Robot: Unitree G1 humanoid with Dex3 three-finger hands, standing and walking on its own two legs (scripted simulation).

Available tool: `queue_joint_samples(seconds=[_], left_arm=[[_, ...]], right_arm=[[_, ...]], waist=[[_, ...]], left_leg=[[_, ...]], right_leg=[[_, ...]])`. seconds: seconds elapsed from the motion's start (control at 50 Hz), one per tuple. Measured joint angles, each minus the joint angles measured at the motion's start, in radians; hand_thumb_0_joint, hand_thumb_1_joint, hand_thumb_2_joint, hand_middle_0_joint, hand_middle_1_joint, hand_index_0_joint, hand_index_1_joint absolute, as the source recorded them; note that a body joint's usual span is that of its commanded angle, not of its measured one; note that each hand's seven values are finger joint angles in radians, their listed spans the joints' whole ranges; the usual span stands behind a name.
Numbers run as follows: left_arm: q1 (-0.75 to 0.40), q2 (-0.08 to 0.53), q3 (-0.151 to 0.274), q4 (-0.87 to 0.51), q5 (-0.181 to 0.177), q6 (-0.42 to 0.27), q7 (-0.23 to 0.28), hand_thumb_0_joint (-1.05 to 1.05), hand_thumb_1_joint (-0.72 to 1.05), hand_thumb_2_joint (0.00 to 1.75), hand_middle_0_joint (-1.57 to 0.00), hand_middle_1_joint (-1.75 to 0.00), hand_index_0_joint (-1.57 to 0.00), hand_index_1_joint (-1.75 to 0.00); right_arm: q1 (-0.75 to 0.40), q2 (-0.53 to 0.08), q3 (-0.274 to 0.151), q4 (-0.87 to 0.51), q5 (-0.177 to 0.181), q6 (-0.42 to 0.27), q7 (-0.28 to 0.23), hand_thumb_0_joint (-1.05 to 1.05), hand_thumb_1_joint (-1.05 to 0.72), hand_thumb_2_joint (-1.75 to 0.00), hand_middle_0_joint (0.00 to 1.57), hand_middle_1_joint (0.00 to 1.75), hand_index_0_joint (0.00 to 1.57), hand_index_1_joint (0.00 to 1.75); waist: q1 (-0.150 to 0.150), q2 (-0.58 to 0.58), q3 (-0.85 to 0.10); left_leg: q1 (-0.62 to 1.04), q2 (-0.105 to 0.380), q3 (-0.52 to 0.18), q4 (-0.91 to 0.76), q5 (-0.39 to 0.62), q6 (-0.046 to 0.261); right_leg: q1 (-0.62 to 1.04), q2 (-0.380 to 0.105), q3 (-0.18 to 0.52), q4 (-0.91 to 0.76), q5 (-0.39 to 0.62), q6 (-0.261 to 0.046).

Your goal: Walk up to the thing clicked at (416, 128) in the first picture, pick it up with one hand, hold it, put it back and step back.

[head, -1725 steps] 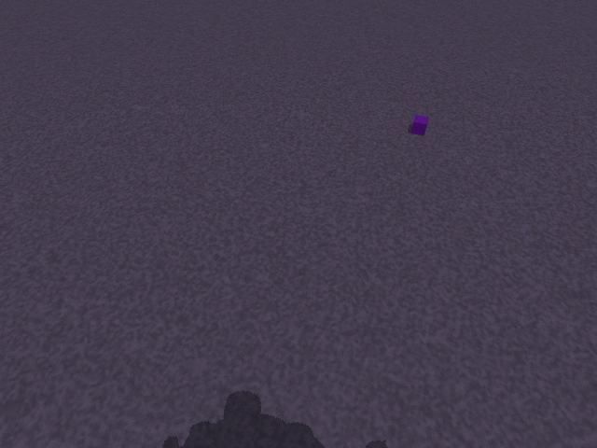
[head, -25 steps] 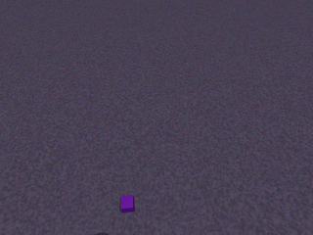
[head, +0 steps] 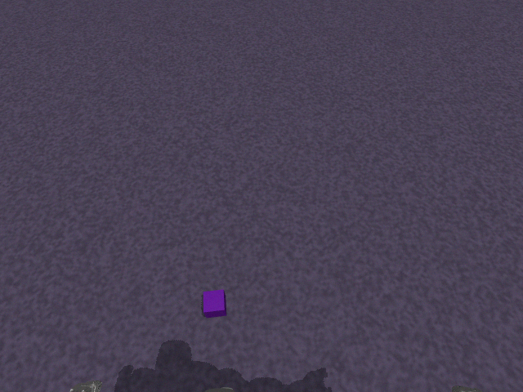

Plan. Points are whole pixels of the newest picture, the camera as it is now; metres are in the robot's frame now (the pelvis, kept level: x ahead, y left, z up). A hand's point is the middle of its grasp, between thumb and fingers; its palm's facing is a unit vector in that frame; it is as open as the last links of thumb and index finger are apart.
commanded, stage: step back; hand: left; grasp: from above
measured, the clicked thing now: (215, 303) +0.46 +0.20 -0.74
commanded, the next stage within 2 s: none
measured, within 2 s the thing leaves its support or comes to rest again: neither
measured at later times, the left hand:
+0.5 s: hand out of the picture +0.06 +0.29 -0.17, palm faces -0.10 -0.92 -0.37, open 7.4 cm
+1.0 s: hand out of the picture -0.05 +0.32 -0.16, palm faces -0.02 -0.94 -0.35, open 7.4 cm
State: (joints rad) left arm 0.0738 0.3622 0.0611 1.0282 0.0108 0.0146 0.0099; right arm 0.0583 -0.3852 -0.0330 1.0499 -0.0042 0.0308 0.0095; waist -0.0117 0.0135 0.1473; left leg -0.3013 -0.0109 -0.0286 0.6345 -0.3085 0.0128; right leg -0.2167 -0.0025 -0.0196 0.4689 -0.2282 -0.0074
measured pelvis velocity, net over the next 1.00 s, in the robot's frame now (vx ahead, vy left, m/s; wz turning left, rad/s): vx -0.19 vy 0.06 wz -0.01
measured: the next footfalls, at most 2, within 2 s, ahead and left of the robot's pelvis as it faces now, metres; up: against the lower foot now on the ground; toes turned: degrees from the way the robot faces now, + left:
left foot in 0.08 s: +0.01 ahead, +0.11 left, +0.00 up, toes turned -1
right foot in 0.52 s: -0.05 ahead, -0.08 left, +0.00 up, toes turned +0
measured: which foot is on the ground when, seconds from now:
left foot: up 0.00-0.06, down 0.08-0.56, up 0.58-0.84, down 0.86-1.00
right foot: down 0.00-0.12, up 0.14-0.50, down 0.52-0.88, up 0.90-1.00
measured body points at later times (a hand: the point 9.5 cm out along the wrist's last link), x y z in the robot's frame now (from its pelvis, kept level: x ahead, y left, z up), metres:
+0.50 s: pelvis -0.07 +0.04 -0.02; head +0.00 +0.04 +0.43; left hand +0.06 +0.34 -0.14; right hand +0.02 -0.28 -0.13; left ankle -0.03 +0.11 -0.74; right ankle -0.09 -0.09 -0.73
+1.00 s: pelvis -0.19 +0.06 +0.00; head -0.13 +0.09 +0.44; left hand -0.05 +0.37 -0.13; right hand -0.12 -0.25 -0.11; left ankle -0.17 +0.17 -0.74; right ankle -0.18 -0.08 -0.67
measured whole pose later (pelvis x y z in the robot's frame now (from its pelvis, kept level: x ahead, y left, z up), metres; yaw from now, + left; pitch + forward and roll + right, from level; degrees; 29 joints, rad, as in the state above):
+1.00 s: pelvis -0.19 +0.06 +0.00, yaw -1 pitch -2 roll -2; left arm 0.11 0.40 0.08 0.81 0.02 0.09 0.01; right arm 0.18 -0.35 -0.03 0.89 -0.04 0.02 -0.01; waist -0.02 -0.05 0.17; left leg -0.25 -0.02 -0.06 0.58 -0.29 0.03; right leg -0.47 0.11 0.14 1.09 -0.51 -0.01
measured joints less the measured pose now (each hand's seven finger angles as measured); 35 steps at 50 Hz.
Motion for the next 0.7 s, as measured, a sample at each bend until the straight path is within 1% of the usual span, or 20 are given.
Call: queue_joint_samples(seconds=[0.04, 0.06, 0.08, 0.1, 0.12, 0.14, 0.18, 0.2, 0.24, 0.3, 0.34, 0.4, 0.46, 0.5, 0.52, 0.56, 0.58, 0.62, 0.64, 0.7], left_arm=[[-0.006, 0.012, 0.005, -0.023, 0.008, 0.01, 0.001, 0.01, 0.9, 0.9, -0.2, -0.3, -0.21, -0.3], [-0.01, 0.017, 0.006, -0.035, 0.01, 0.015, 0.001, 0.01, 0.9, 0.9, -0.2, -0.3, -0.21, -0.3], [-0.014, 0.023, 0.006, -0.047, 0.01, 0.02, 0.001, 0.01, 0.9, 0.9, -0.2, -0.3, -0.21, -0.3], [-0.02, 0.027, 0.005, -0.06, 0.007, 0.024, 0.001, 0.01, 0.9, 0.9, -0.2, -0.3, -0.21, -0.3], [-0.032, 0.034, 0.007, -0.071, 0.003, 0.029, 0.003, 0.01, 0.9, 0.9, -0.2, -0.3, -0.21, -0.3], [-0.047, 0.041, 0.01, -0.081, 0.0, 0.034, 0.006, 0.01, 0.9, 0.9, -0.2, -0.3, -0.2, -0.3], [-0.061, 0.049, 0.014, -0.102, -0.002, 0.042, 0.016, 0.01, 0.9, 0.9, -0.2, -0.3, -0.2, -0.3], [-0.062, 0.049, 0.013, -0.109, -0.002, 0.045, 0.02, 0.01, 0.9, 0.9, -0.2, -0.3, -0.2, -0.3], [-0.061, 0.045, 0.009, -0.118, -0.006, 0.05, 0.021, 0.01, 0.9, 0.9, -0.2, -0.3, -0.2, -0.3], [-0.042, 0.034, 0.002, -0.134, -0.007, 0.05, 0.018, 0.01, 0.9, 0.9, -0.2, -0.3, -0.2, -0.3], [-0.022, 0.029, 0.001, -0.137, -0.004, 0.049, 0.015, 0.01, 0.9, 0.9, -0.2, -0.3, -0.2, -0.3], [0.004, 0.025, 0.002, -0.138, 0.0, 0.049, 0.013, 0.01, 0.9, 0.9, -0.2, -0.3, -0.2, -0.3], [0.025, 0.019, 0.004, -0.138, 0.003, 0.045, 0.011, 0.01, 0.9, 0.9, -0.2, -0.3, -0.2, -0.3], [0.038, 0.014, 0.006, -0.137, 0.008, 0.038, 0.007, 0.01, 0.9, 0.9, -0.2, -0.3, -0.2, -0.3], [0.042, 0.009, 0.008, -0.135, 0.01, 0.033, 0.007, 0.01, 0.9, 0.9, -0.2, -0.3, -0.2, -0.3], [0.047, -0.016, 0.006, -0.128, 0.018, 0.024, 0.005, 0.01, 0.9, 0.9, -0.2, -0.3, -0.2, -0.3], [0.057, -0.019, 0.003, -0.134, 0.018, 0.021, 0.0, 0.01, 0.9, 0.9, -0.2, -0.3, -0.2, -0.3], [0.072, -0.011, 0.002, -0.151, 0.021, 0.022, -0.006, 0.01, 0.9, 0.9, -0.2, -0.3, -0.2, -0.3], [0.075, -0.008, 0.005, -0.159, 0.02, 0.023, -0.006, 0.01, 0.9, 0.9, -0.2, -0.3, -0.21, -0.3], [0.071, -0.009, 0.011, -0.181, 0.018, 0.025, 0.001, 0.01, 0.9, 0.9, -0.2, -0.3, -0.21, -0.3]], right_arm=[[0.013, -0.008, -0.007, -0.021, -0.002, 0.006, 0.003, 0.01, -0.9, -0.9, 0.2, 0.3, 0.21, 0.3], [0.024, -0.011, -0.009, -0.029, -0.001, 0.006, 0.004, 0.01, -0.9, -0.9, 0.2, 0.3, 0.21, 0.3], [0.037, -0.016, -0.01, -0.036, -0.001, 0.005, 0.005, 0.01, -0.9, -0.9, 0.2, 0.3, 0.21, 0.3], [0.049, -0.021, -0.012, -0.041, -0.003, 0.003, 0.004, 0.0, -0.9, -0.9, 0.2, 0.3, 0.21, 0.3], [0.053, -0.02, -0.016, -0.043, -0.007, 0.002, 0.001, 0.0, -0.9, -0.9, 0.2, 0.3, 0.21, 0.3], [0.053, -0.013, -0.017, -0.045, -0.013, 0.001, -0.001, 0.0, -0.9, -0.9, 0.2, 0.3, 0.21, 0.3], [0.058, 0.004, -0.013, -0.057, -0.02, -0.003, -0.004, 0.01, -0.9, -0.9, 0.2, 0.3, 0.21, 0.3], [0.064, 0.013, -0.011, -0.065, -0.022, -0.003, -0.006, 0.01, -0.9, -0.9, 0.2, 0.3, 0.21, 0.3], [0.074, 0.027, -0.007, -0.079, -0.026, -0.001, -0.013, 0.01, -0.9, -0.9, 0.2, 0.3, 0.21, 0.3], [0.074, 0.036, -0.004, -0.1, -0.028, 0.004, -0.023, 0.01, -0.9, -0.9, 0.2, 0.3, 0.21, 0.3], [0.067, 0.04, -0.005, -0.12, -0.026, 0.001, -0.027, 0.01, -0.9, -0.9, 0.2, 0.3, 0.21, 0.3], [0.058, 0.046, -0.007, -0.152, -0.022, -0.005, -0.03, 0.01, -0.9, -0.9, 0.2, 0.3, 0.21, 0.3], [0.05, 0.042, -0.006, -0.175, -0.019, -0.005, -0.027, 0.01, -0.9, -0.9, 0.2, 0.3, 0.21, 0.3], [0.044, 0.034, -0.006, -0.18, -0.016, -0.001, -0.024, 0.01, -0.9, -0.9, 0.2, 0.3, 0.21, 0.3], [0.04, 0.028, -0.007, -0.18, -0.013, 0.003, -0.022, 0.01, -0.9, -0.9, 0.2, 0.3, 0.21, 0.3], [0.032, 0.01, -0.011, -0.166, -0.004, 0.012, -0.021, 0.01, -0.9, -0.9, 0.2, 0.3, 0.21, 0.3], [0.034, 0.01, -0.012, -0.159, 0.0, 0.017, -0.021, 0.01, -0.9, -0.9, 0.2, 0.3, 0.21, 0.3], [0.041, 0.02, -0.012, -0.15, 0.002, 0.025, -0.021, 0.01, -0.9, -0.9, 0.2, 0.3, 0.21, 0.3], [0.047, 0.022, -0.009, -0.149, 0.003, 0.026, -0.019, 0.01, -0.9, -0.9, 0.2, 0.3, 0.21, 0.3], [0.071, 0.01, -0.005, -0.151, 0.008, 0.018, -0.015, 0.01, -0.9, -0.9, 0.2, 0.3, 0.21, 0.3]], waist=[[-0.002, -0.017, 0.005], [-0.006, -0.024, 0.004], [-0.01, -0.025, 0.001], [-0.013, -0.023, -0.003], [-0.012, -0.032, 0.005], [-0.008, -0.045, 0.022], [-0.007, -0.058, 0.049], [-0.013, -0.058, 0.054], [-0.021, -0.058, 0.053], [-0.016, -0.057, 0.05], [-0.016, -0.056, 0.051], [-0.015, -0.058, 0.052], [-0.013, -0.052, 0.053], [-0.009, -0.042, 0.048], [-0.007, -0.03, 0.047], [-0.018, 0.032, 0.053], [-0.019, 0.041, 0.042], [0.001, 0.012, 0.026], [0.009, -0.005, 0.021], [0.017, -0.023, 0.002]], left_leg=[[-0.015, -0.023, 0.006, 0.071, -0.079, 0.011], [-0.008, -0.028, 0.01, 0.071, -0.072, 0.014], [0.007, -0.024, 0.014, 0.039, 0.006, 0.017], [0.02, -0.022, 0.011, 0.005, 0.004, 0.024], [0.021, -0.028, 0.013, -0.001, -0.032, 0.033], [0.019, -0.034, 0.02, 0.004, -0.043, 0.042], [0.022, -0.032, 0.025, -0.002, -0.033, 0.05], [0.024, -0.029, 0.021, -0.015, -0.02, 0.051], [0.029, -0.025, 0.017, -0.053, 0.009, 0.053], [0.031, -0.021, 0.035, -0.086, 0.036, 0.059], [0.028, -0.021, 0.048, -0.087, 0.042, 0.063], [0.016, -0.024, 0.071, -0.072, 0.044, 0.064], [-0.005, -0.025, 0.093, -0.036, 0.036, 0.064], [-0.025, -0.022, 0.107, 0.001, 0.026, 0.061], [-0.036, -0.016, 0.109, 0.024, 0.019, 0.058], [-0.046, 0.017, 0.079, 0.055, 0.015, 0.047], [-0.058, 0.009, 0.056, 0.077, -0.001, 0.035], [-0.091, -0.048, 0.013, 0.221, -0.147, 0.008], [-0.102, -0.072, -0.004, 0.297, -0.186, -0.001], [-0.117, -0.114, -0.063, 0.438, -0.204, -0.016]], right_leg=[[-0.035, -0.018, 0.008, 0.039, -0.012, 0.008], [-0.052, -0.026, 0.008, 0.058, -0.019, 0.014], [-0.07, -0.03, 0.006, 0.081, -0.028, 0.022], [-0.094, -0.031, 0.002, 0.112, -0.04, 0.025], [-0.122, -0.033, 0.016, 0.154, -0.046, 0.014], [-0.149, -0.022, 0.053, 0.22, -0.111, 0.0], [-0.196, 0.033, 0.121, 0.374, -0.255, -0.014], [-0.214, 0.061, 0.143, 0.438, -0.294, -0.019], [-0.241, 0.098, 0.17, 0.541, -0.307, -0.022], [-0.251, 0.114, 0.18, 0.623, -0.269, -0.011], [-0.228, 0.106, 0.174, 0.611, -0.253, 0.004], [-0.174, 0.082, 0.161, 0.517, -0.239, 0.017], [-0.11, 0.049, 0.123, 0.364, -0.225, 0.014], [-0.062, 0.035, 0.098, 0.244, -0.184, 0.001], [-0.037, 0.036, 0.088, 0.184, -0.135, -0.004], [-0.016, 0.068, 0.058, 0.151, -0.105, -0.007], [-0.02, 0.069, 0.052, 0.149, -0.101, -0.01], [-0.038, 0.045, 0.07, 0.16, -0.096, -0.02], [-0.043, 0.031, 0.08, 0.155, -0.087, -0.023], [-0.064, 0.003, 0.084, 0.117, -0.044, -0.019]])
